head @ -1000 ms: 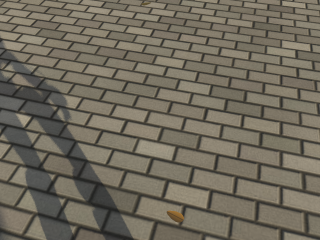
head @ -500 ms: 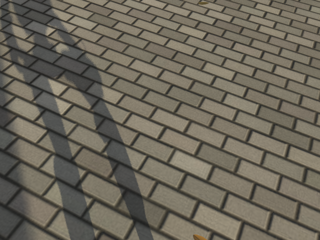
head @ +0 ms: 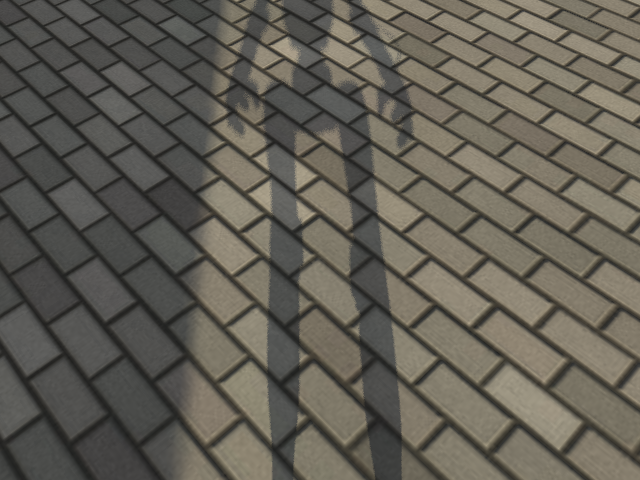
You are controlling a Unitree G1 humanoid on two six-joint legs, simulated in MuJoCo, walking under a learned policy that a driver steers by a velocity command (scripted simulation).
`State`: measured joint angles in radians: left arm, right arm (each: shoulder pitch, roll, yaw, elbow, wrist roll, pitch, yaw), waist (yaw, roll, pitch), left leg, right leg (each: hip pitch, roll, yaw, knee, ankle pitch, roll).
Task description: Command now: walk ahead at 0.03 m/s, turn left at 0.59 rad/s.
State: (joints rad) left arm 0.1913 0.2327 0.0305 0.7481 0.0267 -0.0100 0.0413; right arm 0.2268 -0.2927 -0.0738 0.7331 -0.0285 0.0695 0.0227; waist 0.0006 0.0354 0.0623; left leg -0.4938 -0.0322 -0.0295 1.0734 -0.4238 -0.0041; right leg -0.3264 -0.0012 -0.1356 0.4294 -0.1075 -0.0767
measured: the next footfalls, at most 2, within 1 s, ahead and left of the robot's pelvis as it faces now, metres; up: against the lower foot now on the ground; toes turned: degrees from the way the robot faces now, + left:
left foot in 0.18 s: +0.03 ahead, +0.11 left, +0.00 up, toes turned +7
right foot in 0.66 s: +0.16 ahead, -0.08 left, +0.00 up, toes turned +7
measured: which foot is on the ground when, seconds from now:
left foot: up 0.00-0.16, down 0.18-0.66, up 0.68-1.00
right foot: down 0.00-0.18, up 0.20-0.64, down 0.66-1.00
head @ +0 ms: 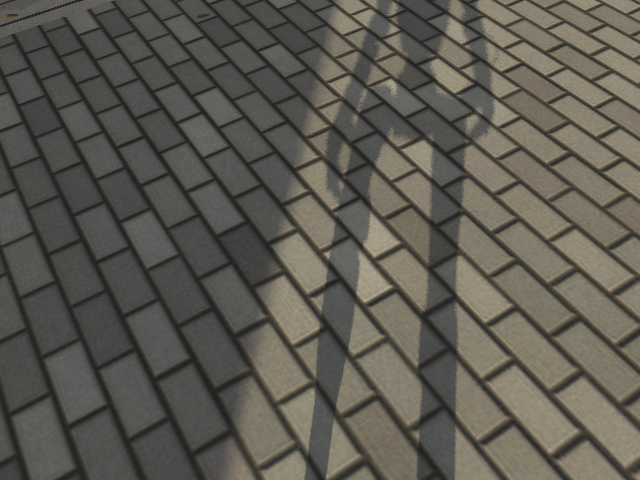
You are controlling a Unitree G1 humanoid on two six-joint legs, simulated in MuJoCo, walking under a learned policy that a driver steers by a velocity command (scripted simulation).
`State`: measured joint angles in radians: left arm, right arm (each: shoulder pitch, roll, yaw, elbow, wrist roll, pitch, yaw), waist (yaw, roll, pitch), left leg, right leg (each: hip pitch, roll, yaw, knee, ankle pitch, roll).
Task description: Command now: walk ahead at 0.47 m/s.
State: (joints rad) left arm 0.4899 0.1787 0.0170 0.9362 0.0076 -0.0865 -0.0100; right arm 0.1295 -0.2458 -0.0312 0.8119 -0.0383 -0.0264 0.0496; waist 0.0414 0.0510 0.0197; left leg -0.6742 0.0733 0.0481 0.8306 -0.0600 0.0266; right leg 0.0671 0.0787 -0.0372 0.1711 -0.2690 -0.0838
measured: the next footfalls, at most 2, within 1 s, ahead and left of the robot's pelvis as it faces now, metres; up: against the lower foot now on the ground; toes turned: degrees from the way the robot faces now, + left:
left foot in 0.16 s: +0.27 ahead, +0.09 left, +0.00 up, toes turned +3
right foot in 0.60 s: +0.25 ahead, -0.10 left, +0.00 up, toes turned -2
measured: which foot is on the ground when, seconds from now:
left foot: up 0.00-0.14, down 0.16-1.00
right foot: down 0.00-0.16, up 0.18-0.58, down 0.60-1.00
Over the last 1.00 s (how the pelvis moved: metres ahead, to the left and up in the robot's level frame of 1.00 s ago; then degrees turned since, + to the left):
0.22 0.00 0.01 9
